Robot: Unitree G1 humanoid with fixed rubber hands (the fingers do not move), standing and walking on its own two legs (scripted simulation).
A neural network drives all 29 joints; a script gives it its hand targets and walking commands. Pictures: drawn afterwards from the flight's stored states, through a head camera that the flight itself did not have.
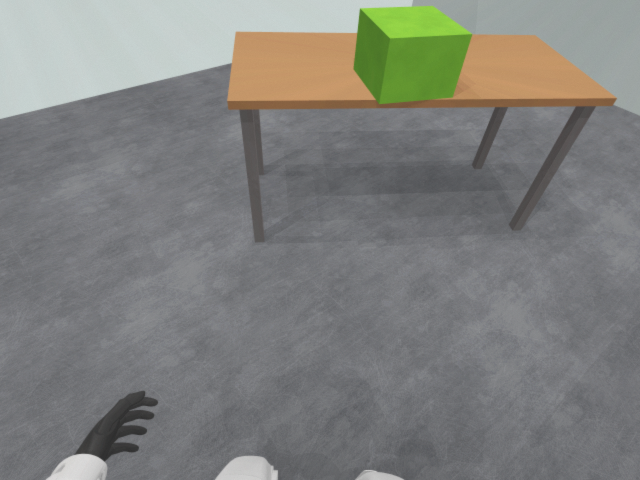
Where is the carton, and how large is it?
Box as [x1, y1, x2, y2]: [354, 6, 471, 103]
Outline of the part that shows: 471,33 433,6 360,8 354,59 354,70 379,103 452,97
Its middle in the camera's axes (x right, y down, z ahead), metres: +0.27 -0.59 +1.22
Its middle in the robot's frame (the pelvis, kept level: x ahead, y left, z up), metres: +1.31 -0.21 +0.00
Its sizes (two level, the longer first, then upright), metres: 0.253 0.253 0.190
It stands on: a table, 0.66 m high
